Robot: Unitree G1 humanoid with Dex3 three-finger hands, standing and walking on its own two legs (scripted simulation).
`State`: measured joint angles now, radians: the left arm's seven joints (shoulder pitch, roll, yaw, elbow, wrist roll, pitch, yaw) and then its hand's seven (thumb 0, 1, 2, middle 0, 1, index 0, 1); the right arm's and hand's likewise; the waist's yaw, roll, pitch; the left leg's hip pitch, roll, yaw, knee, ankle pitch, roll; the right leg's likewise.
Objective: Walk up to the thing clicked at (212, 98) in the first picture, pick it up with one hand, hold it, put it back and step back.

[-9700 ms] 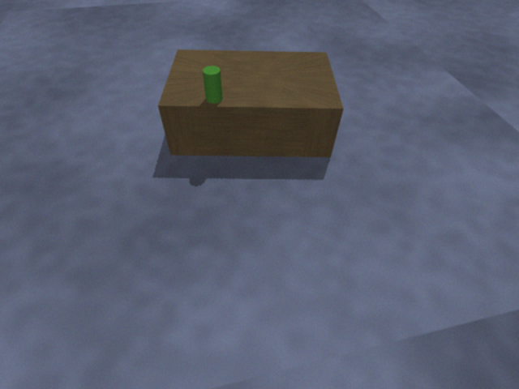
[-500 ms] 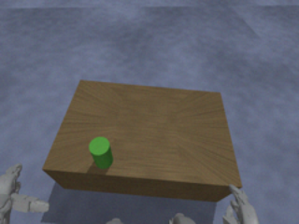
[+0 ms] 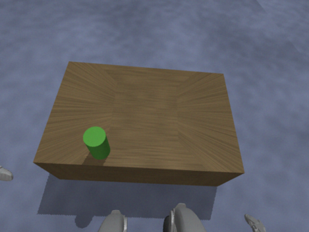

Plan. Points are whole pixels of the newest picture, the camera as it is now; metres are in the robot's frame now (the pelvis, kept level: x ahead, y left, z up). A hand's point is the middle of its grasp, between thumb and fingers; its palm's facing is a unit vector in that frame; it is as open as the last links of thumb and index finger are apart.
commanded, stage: go down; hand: left
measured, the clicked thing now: (97, 144) +0.45 +0.20 -0.30
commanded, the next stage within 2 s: approach in 0.96 s
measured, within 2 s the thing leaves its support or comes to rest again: neither
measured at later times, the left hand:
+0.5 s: hand out of the picture +0.34 +0.38 -0.01, palm faces +0.21 -0.97 -0.14, open 17.6 cm
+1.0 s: hand out of the picture +0.35 +0.40 -0.01, palm faces +0.22 -0.97 -0.12, open 17.6 cm
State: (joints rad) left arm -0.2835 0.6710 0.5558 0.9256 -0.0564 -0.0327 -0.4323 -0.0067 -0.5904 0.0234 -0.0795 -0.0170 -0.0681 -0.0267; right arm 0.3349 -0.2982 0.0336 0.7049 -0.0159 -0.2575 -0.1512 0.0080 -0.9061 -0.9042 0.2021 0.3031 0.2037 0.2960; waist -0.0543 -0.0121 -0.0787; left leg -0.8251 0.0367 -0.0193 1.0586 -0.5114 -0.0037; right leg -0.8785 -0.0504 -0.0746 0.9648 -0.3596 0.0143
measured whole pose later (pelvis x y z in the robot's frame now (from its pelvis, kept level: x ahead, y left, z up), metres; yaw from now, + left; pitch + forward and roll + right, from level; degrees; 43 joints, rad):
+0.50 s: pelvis +0.00 +0.00 -0.01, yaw +0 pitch +19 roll -3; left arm -0.46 0.77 0.62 1.10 -0.05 -0.16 -0.52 -0.01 -0.59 0.05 -0.08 -0.03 -0.06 -0.05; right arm 0.30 -0.31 0.06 0.70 -0.04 -0.21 -0.16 0.00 -0.88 -0.90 0.20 0.30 0.20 0.30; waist -0.06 -0.03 -0.08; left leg -0.92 0.04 -0.03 1.11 -0.52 0.00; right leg -0.96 -0.05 -0.09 1.00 -0.36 0.01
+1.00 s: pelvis +0.00 +0.00 -0.02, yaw +0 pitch +21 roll -3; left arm -0.51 0.83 0.67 1.14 -0.06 -0.18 -0.56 -0.01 -0.60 0.05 -0.08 -0.03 -0.06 -0.05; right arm 0.29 -0.31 0.08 0.69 -0.04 -0.20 -0.16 0.00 -0.88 -0.90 0.20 0.30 0.20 0.30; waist -0.08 -0.03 -0.09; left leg -0.99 0.04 -0.04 1.16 -0.54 0.00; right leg -1.03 -0.05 -0.09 1.05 -0.38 0.01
